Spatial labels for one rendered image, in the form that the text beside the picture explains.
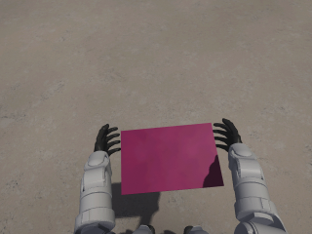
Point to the robot right upper arm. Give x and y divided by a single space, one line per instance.
250 227

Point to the carton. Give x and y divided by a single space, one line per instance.
169 158

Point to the robot right hand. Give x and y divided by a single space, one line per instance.
231 133

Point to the right robot forearm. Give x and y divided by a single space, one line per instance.
253 202

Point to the left robot forearm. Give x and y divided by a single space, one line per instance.
95 209

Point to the robot left hand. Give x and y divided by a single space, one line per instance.
102 140

